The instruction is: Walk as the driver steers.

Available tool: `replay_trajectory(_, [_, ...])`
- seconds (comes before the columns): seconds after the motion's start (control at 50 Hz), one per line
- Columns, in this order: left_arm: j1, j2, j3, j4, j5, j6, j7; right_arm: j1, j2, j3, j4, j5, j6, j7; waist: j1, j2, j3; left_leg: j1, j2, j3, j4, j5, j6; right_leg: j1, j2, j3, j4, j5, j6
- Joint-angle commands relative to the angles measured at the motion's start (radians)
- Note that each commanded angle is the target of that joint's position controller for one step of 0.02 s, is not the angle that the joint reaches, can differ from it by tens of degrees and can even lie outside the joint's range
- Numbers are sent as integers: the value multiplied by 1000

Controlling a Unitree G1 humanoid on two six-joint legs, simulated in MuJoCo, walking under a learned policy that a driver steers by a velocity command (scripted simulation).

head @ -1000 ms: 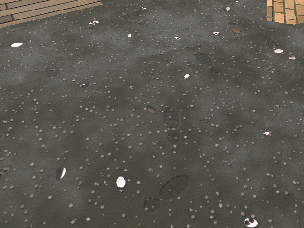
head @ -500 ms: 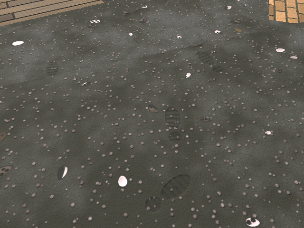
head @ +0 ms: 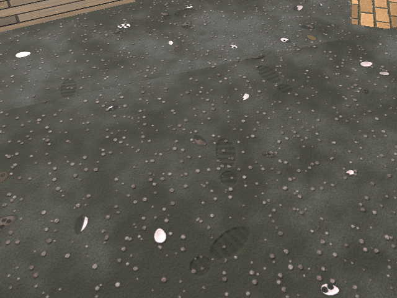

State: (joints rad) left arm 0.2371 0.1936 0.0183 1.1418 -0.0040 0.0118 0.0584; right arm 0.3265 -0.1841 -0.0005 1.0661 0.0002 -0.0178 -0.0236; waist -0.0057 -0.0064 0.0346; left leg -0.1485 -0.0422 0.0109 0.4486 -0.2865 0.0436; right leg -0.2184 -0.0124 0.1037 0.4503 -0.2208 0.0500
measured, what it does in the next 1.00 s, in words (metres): walks ahead, turning left: right foot, then left foot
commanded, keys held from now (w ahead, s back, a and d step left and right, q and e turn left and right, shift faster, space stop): no key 0.08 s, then w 0.30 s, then w+q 0.62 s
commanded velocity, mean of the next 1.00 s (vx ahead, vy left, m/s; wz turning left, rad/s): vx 0.34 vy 0.00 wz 0.24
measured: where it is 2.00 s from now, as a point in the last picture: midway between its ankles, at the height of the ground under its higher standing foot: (162, 209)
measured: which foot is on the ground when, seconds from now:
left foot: down 0.00-0.40, up 0.42-0.88, down 0.90-1.00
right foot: down 0.00-0.14, up 0.16-0.38, down 0.40-0.90, up 0.92-1.00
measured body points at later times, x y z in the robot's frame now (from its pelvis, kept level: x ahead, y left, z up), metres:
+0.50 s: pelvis +0.10 -0.07 +0.00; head +0.10 -0.09 +0.45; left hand +0.10 +0.20 -0.14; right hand +0.11 -0.33 -0.15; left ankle +0.01 +0.08 -0.66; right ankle +0.08 -0.16 -0.74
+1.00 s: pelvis +0.36 -0.01 -0.02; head +0.39 +0.00 +0.43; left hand +0.33 +0.26 -0.15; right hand +0.58 -0.21 -0.13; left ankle +0.41 +0.07 -0.74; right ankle +0.23 -0.18 -0.62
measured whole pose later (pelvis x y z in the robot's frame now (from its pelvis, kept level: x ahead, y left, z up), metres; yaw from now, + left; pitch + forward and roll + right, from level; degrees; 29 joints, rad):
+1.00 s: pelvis +0.36 -0.01 -0.02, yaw +17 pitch +1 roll +1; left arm 0.30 0.25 0.03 0.92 -0.03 -0.14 0.01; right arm 0.13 -0.26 -0.08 0.78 0.01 -0.07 0.04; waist 0.00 0.00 0.06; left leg -0.41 -0.11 0.05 0.56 -0.17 0.13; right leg -0.30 -0.02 0.02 1.31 -0.39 -0.02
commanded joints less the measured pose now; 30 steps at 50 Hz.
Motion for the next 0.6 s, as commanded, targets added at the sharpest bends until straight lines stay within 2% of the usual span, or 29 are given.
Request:
replay_trajectory(0.02, [53,93,13,-14,0,-4,3,80,-93,-16,-11,0,-4,-3,0,9,28,-60,65,-59,-102,154,5,17,-1,-18,-42,144,-34])
replay_trajectory(0.08, [58,91,12,-14,0,-5,3,84,-91,-16,-10,1,-5,-3,0,9,29,-60,65,-58,-102,154,5,16,0,-18,-42,144,-34])
replay_trajectory(0.1, [75,77,9,-7,1,-4,3,100,-83,-14,-1,0,-4,-5,0,17,5,-51,60,-58,-118,44,8,27,14,-36,-35,71,-34])
replay_trajectory(0.12, [73,72,8,-7,-2,-3,4,106,-100,-20,1,5,-1,-9,-6,35,19,-61,63,-76,-142,-135,22,2,41,-67,3,-39,-38])
replay_trajectory(0.14, [61,75,10,-16,-6,-6,5,108,-141,-34,-4,14,1,-14,-16,81,43,-72,97,-136,-178,-329,58,-56,75,-110,80,-175,-43])
replay_trajectory(0.16, [29,78,11,-36,-6,-16,2,132,-176,-45,-7,21,1,-17,-34,133,78,-69,181,-253,-241,-494,110,-152,79,-130,173,-234,-50])
replay_trajectory(0.18, [-11,77,8,-64,-7,-33,-5,144,-212,-59,-12,24,-5,-19,-49,178,120,-85,291,-391,-306,-570,170,-221,42,-128,281,-225,-61])
replay_trajectory(0.2, [-43,78,9,-85,-12,-51,-14,141,-223,-67,-19,18,-15,-21,-53,181,162,-95,365,-481,-349,-548,217,-290,-4,-104,377,-223,-73])
replay_trajectory(0.22, [-61,84,13,-97,-18,-67,-24,137,-209,-67,-26,9,-26,-19,-52,163,184,-55,398,-514,-359,-476,238,-377,-38,-79,461,-265,-83])
replay_trajectory(0.24, [-57,87,16,-104,-24,-81,-33,128,-192,-66,-34,10,-36,-16,-39,133,182,0,402,-501,-349,-405,233,-437,-66,-64,483,-279,-96])
replay_trajectory(0.28, [-60,90,21,-114,-31,-105,-47,97,-181,-66,-57,29,-43,-12,-24,96,145,46,345,-375,-323,-260,177,-392,-81,-79,338,-240,-109])
replay_trajectory(0.32, [-30,74,23,-103,-32,-116,-57,79,-203,-71,-67,36,-37,-7,-1,109,98,-34,265,-238,-274,-176,144,-185,-29,-155,173,-153,-98])
replay_trajectory(0.36, [116,78,39,-41,-30,-110,-60,72,-206,-69,-75,40,-29,-2,60,90,52,-195,206,-170,-175,-169,130,105,52,-227,69,2,-75])
replay_trajectory(0.38, [202,91,50,-16,-30,-104,-56,54,-195,-63,-85,37,-34,0,104,64,30,-258,176,-139,-77,-100,110,216,53,-206,41,-6,-80])
replay_trajectory(0.4, [317,162,71,-7,-24,-106,-46,15,-129,-42,-108,28,-42,9,158,-107,1,-379,86,-40,247,-38,50,338,-131,55,-100,-132,-134])
replay_trajectory(0.42, [441,293,93,-4,-15,-114,-51,34,-31,-19,-146,24,-64,11,161,-326,-88,-586,-33,-15,582,-252,14,473,-381,515,-253,-260,-280])
replay_trajectory(0.44, [388,228,73,1,6,-133,-57,17,-89,-34,-153,57,-77,9,127,-193,-37,-668,11,-154,780,-250,38,381,-438,648,-307,-466,-329])
replay_trajectory(0.46, [267,166,53,-41,-1,-145,-61,-23,-136,-44,-172,73,-87,13,86,-115,64,-724,62,-190,820,-140,70,300,-403,518,-313,-463,-283])
replay_trajectory(0.48, [168,133,40,-71,-5,-149,-66,-19,-143,-49,-161,63,-88,15,49,-89,87,-695,96,-187,793,-33,76,249,-343,364,-318,-330,-234])
replay_trajectory(0.5, [121,113,32,-87,-6,-148,-70,-12,-148,-58,-150,48,-85,14,28,-82,94,-657,116,-185,735,41,74,217,-292,225,-323,-166,-191])
replay_trajectory(0.52, [118,93,26,-86,-1,-143,-70,-6,-151,-66,-142,42,-77,18,18,-98,89,-607,132,-168,686,91,68,198,-241,99,-318,-25,-151])
replay_trajectory(0.56, [177,89,24,-70,14,-139,-62,1,-118,-66,-132,39,-59,32,23,-89,63,-579,128,-130,682,154,48,196,-200,-28,-304,176,-140])
replay_trajectory(0.6, [200,118,28,-69,23,-138,-51,-55,-95,-63,-162,37,-47,38,26,-58,74,-625,130,-126,646,204,25,190,-209,-80,-316,285,-160])
Velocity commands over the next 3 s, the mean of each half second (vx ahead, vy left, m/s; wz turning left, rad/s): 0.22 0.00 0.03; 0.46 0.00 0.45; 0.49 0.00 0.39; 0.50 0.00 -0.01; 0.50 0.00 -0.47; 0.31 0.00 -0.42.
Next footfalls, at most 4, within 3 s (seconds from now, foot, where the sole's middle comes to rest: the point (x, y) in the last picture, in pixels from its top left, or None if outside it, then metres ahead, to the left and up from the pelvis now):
0.40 right None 0.12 -0.16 -0.78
0.90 left None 0.45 0.08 -0.78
1.36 right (208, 225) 0.78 -0.01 -0.78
1.88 left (119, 195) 0.91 0.34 -0.78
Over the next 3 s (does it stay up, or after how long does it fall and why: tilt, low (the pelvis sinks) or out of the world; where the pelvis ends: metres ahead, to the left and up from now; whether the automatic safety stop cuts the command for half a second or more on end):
stays up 1.34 0.31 -0.02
